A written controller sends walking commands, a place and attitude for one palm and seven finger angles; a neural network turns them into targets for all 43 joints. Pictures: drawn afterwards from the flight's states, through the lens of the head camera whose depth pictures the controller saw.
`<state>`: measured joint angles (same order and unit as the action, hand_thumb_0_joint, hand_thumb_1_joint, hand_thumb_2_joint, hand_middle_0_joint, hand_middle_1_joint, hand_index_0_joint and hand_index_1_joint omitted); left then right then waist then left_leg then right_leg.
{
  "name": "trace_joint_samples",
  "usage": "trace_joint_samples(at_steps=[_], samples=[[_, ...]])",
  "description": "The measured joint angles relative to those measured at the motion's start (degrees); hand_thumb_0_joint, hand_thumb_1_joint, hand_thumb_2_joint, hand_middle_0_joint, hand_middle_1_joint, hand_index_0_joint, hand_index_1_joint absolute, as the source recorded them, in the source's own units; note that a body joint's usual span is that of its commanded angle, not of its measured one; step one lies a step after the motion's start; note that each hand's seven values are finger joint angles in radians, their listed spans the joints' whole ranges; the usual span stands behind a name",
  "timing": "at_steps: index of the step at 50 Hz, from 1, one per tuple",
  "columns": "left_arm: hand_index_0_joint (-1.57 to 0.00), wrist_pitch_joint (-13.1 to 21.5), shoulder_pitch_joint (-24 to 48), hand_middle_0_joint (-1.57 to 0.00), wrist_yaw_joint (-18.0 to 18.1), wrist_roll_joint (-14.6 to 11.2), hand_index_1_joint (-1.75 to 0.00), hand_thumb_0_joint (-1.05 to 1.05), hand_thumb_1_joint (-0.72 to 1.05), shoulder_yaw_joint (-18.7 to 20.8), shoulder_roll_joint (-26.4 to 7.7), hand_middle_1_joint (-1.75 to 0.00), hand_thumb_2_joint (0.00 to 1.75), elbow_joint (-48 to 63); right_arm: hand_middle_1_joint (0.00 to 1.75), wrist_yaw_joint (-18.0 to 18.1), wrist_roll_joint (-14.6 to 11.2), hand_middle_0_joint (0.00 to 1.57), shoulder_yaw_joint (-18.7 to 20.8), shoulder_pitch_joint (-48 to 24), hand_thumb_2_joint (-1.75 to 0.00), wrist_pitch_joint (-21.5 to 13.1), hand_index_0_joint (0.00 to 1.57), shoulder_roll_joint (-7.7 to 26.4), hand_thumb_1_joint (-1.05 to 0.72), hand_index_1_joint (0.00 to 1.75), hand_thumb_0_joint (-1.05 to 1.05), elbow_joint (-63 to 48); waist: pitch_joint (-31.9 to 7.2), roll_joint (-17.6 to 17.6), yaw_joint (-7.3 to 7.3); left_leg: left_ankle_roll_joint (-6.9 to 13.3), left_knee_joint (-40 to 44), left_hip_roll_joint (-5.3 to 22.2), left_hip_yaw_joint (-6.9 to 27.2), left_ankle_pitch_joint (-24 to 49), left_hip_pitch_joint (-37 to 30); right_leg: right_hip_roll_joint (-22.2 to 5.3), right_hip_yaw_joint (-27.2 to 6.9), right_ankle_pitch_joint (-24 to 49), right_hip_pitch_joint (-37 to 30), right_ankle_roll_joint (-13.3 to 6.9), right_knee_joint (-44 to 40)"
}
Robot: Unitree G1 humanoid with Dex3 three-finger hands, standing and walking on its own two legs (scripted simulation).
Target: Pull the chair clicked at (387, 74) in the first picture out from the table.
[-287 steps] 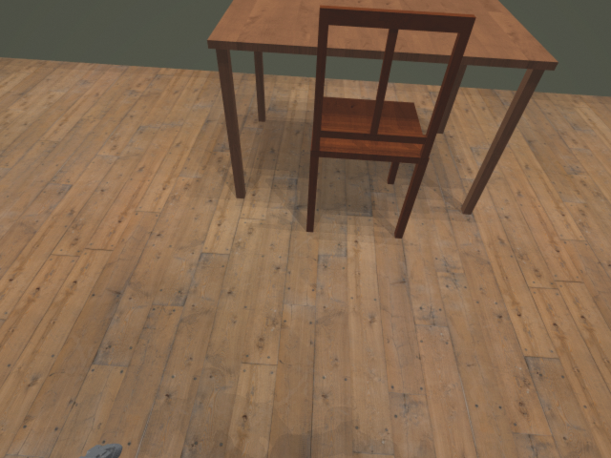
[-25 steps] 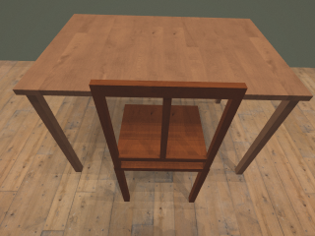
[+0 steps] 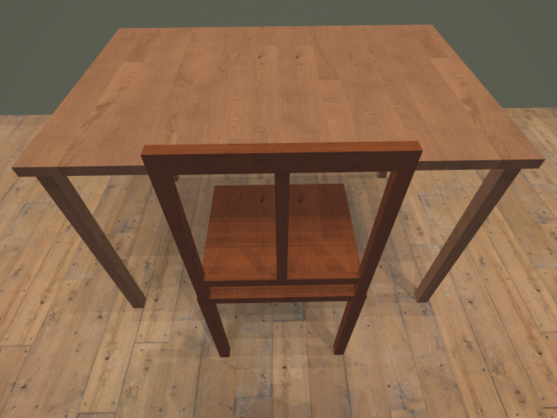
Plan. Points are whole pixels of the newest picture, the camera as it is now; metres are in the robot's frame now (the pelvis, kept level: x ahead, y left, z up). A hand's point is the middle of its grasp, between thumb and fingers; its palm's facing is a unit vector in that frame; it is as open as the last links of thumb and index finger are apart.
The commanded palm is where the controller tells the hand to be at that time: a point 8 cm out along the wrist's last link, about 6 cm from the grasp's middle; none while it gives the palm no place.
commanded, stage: come to a stop and stand still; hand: left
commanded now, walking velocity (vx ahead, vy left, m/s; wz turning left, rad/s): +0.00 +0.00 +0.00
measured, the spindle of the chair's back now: (281, 232) +0.47 +0.03 -0.06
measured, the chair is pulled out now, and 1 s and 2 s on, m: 0.00 0.00 0.00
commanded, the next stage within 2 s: look again from close up in 0.28 s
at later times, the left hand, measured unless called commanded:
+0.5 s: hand out of the picture +0.05 +0.20 -0.17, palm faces +0.01 -0.98 -0.22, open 7.3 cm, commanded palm none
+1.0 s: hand out of the picture +0.04 +0.21 -0.18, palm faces +0.02 -0.98 -0.19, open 7.4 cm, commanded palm none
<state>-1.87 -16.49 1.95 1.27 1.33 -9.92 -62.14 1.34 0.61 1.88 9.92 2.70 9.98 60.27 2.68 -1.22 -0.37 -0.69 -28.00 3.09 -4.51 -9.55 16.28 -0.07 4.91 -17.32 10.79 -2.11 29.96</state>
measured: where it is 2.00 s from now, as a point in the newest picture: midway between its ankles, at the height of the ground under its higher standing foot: outside the picture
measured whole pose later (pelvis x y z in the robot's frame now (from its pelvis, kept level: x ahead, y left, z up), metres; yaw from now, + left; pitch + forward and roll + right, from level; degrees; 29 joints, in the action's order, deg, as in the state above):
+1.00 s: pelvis +0.04 +0.04 +0.00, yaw -1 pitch -1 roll +0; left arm 0.4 -18.0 2.3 1.4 -0.3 -9.1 -61.9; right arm 1.2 0.4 -0.5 13.7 -1.1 9.8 61.9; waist 0.9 1.3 -0.8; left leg 2.4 -28.0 -0.8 -4.7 -15.2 11.9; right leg -2.9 3.0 -19.1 7.1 1.4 27.3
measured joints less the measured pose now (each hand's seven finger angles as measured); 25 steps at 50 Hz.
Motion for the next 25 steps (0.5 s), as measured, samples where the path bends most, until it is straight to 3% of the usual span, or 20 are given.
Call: trace_joint_samples(at_steps=[10, 14, 17, 25], samples=[[-0.20, 1.2, 2.3, -0.20, 0.1, -0.3, -0.30, 0.01, 0.92, -0.8, 0.9, -0.30, 0.90, -1.2, 0.30, -0.2, 0.3, 0.20, -1.8, 6.3, -0.90, -0.8, 0.19, -1.4, -0.91, 0.29, 0.00, 4.8, -0.8, 1.6, 0.81, -0.3, 4.5, 0.0, 0.2, 1.8, -2.6, 0.4, 0.3, 1.9, -2.7, 0.0, -4.7], [-0.20, 2.9, 0.5, -0.20, 0.7, 0.2, -0.30, 0.01, 0.92, -1.8, 1.9, -0.30, 0.90, 0.4, 0.30, -0.9, 0.4, 0.20, -1.6, 7.7, -0.90, -0.9, 0.19, -0.8, -0.91, 0.29, 0.00, 2.6, -0.2, -0.8, 1.50, 0.1, -4.2, 0.9, 2.2, -5.8, 1.5, 1.9, 0.4, 1.8, -0.8, 0.0, -3.8], [-0.21, 2.8, -0.2, -0.20, 0.6, 0.1, -0.30, 0.01, 0.92, -1.7, 2.1, -0.30, 0.90, 0.7, 0.30, -1.1, 0.6, 0.20, -1.4, 9.0, -0.90, -1.7, 0.19, -0.7, -0.91, 0.29, 0.00, 1.4, -0.5, -1.4, 2.61, 0.7, -5.8, 0.1, 2.7, -4.5, 2.1, 1.3, 0.5, -0.3, 0.5, 0.5, -0.6], [-0.20, 2.5, 0.3, -0.20, 0.7, 0.0, -0.30, 0.00, 0.91, -1.1, 1.5, -0.30, 0.90, 2.1, 0.30, -0.7, 0.3, 0.20, -2.5, 9.7, -0.90, -2.8, 0.19, -2.4, -0.91, 0.29, 0.00, 1.2, -2.4, -0.5, 1.24, 2.4, -5.2, -2.3, 1.0, -6.7, 0.4, -1.3, -0.8, -2.3, 0.1, 2.4, 1.0]])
